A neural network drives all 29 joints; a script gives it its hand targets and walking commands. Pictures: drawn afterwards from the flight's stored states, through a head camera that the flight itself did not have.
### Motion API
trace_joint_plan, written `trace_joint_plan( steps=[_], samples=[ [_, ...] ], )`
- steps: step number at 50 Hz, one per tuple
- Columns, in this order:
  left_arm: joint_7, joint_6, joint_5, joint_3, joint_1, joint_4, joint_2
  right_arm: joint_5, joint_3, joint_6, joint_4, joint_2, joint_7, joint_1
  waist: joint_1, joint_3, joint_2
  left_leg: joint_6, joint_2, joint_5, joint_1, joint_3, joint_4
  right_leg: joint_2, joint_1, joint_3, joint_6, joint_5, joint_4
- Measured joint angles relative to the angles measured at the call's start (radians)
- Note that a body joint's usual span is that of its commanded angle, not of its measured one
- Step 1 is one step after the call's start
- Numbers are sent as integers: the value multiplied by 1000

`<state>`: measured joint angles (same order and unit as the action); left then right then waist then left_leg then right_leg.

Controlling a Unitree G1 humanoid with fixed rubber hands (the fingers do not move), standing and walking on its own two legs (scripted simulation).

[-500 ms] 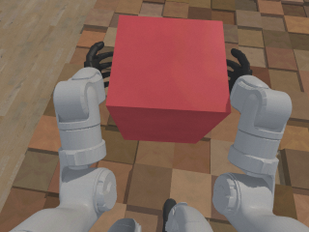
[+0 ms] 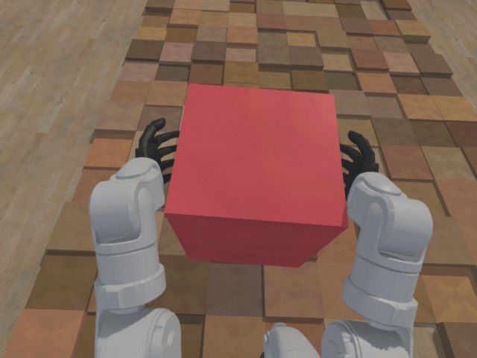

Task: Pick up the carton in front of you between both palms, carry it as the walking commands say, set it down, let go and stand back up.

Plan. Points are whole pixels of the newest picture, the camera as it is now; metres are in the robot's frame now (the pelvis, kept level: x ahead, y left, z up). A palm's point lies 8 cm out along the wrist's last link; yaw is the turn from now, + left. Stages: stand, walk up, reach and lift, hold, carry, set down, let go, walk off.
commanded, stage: carry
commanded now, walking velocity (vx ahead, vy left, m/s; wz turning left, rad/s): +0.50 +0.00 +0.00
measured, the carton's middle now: (251, 188) +0.37 -0.03 +0.06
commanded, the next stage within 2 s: none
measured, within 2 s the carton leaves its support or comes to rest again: neither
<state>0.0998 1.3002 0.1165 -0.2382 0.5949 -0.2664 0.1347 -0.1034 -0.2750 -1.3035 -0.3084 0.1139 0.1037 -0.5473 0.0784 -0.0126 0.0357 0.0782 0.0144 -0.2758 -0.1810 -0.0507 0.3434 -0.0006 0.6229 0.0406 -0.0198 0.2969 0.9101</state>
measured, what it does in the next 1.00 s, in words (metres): walks ahead: right foot, then left foot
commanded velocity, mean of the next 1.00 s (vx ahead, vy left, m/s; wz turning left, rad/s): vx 0.50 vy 0.00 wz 0.00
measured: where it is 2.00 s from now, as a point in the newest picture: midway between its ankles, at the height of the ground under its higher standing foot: (223, 136)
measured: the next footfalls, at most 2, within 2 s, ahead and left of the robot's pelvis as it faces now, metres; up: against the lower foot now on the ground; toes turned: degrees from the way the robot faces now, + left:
right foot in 0.20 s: +0.32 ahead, -0.08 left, -0.02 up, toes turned -2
left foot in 0.66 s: +0.63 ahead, +0.07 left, +0.00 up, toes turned +8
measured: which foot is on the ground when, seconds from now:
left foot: down 0.00-0.18, up 0.20-0.64, down 0.66-1.00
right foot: up 0.00-0.18, down 0.20-0.72, up 0.74-0.98, down 1.00-1.00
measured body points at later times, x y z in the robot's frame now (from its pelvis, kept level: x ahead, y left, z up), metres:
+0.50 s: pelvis +0.32 -0.06 -0.03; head +0.38 -0.07 +0.42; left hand +0.67 +0.13 +0.07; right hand +0.70 -0.17 +0.06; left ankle +0.38 +0.10 -0.69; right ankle +0.28 -0.08 -0.77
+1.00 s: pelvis +0.67 -0.06 -0.01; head +0.63 -0.07 +0.44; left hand +0.94 +0.08 +0.08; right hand +0.93 -0.22 +0.08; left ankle +0.59 +0.06 -0.74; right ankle +0.75 -0.16 -0.74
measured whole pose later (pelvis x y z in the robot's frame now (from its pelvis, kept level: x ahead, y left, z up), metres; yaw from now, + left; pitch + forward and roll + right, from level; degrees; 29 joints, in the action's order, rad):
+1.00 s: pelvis +0.67 -0.06 -0.01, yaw -1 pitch +3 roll +1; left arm 0.06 1.20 0.13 -0.12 0.13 -0.31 0.13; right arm -0.12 -0.08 -1.23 -0.29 0.13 0.11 -0.16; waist 0.02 0.17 0.00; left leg -0.02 -0.05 -0.35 -0.15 -0.16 0.46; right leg -0.06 0.42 0.14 0.00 0.14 0.48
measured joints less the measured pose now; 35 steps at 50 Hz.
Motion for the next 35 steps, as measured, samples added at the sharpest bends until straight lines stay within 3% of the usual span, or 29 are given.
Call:
trace_joint_plan(
  steps=[5,8,10,11,13,16,20,24,28,32,34,35],
  samples=[
    [2,14,24,14,10,-15,-29,57,30,14,93,-57,9,-75,24,26,-34,-16,14,-103,134,-1,-19,3,20,43,-21,-275,-312],
    [8,29,11,16,61,51,-72,75,52,8,193,-103,14,-152,12,46,-45,-31,26,-213,193,-1,64,19,-51,72,-53,-376,-449],
    [12,38,0,20,114,132,-97,85,60,-3,269,-139,16,-201,-16,62,-53,-40,29,-293,171,-17,271,20,-133,89,-81,-319,-471],
    [14,34,-5,19,138,171,-107,90,63,-2,314,-156,16,-232,-38,59,-28,-41,17,-292,117,-1,432,35,-124,97,-105,-230,-407],
    [18,36,-21,20,181,254,-128,94,63,-8,387,-175,18,-271,-74,43,-15,-34,28,-259,-26,44,735,45,-120,101,-119,-129,-323],
    [21,50,-48,3,198,330,-145,72,56,-35,441,-160,23,-287,-114,17,-30,-32,14,-153,-219,50,896,56,-172,89,-113,-107,-344],
    [22,32,-59,-27,172,350,-132,18,20,-40,425,-107,25,-258,-146,-11,-46,-53,-30,-70,-405,38,822,64,-269,82,-123,-80,-433],
    [16,-23,-45,-51,90,319,-87,-27,-8,2,356,-40,21,-159,-148,-8,-58,-70,-60,-12,-524,8,714,63,-371,68,-118,-49,-517],
    [-2,-78,-19,-45,-57,213,-30,-52,11,60,240,24,12,-1,-124,7,-56,-80,-60,106,-546,-32,519,54,-498,45,-103,-16,-614],
    [-28,-122,3,-19,-239,50,41,-47,56,108,75,72,3,194,-86,27,-39,-75,-25,280,-456,-97,250,48,-619,42,-76,43,-650],
    [-33,-131,5,36,-321,-8,29,-28,117,119,34,45,-1,268,-67,26,-57,-67,9,269,-360,-139,154,23,-639,56,-57,94,-549],
    [-33,-129,2,51,-346,-26,17,-25,141,125,31,38,-1,287,-59,21,-82,-50,25,227,-331,-157,151,-9,-595,58,-30,35,-416]
  ],
)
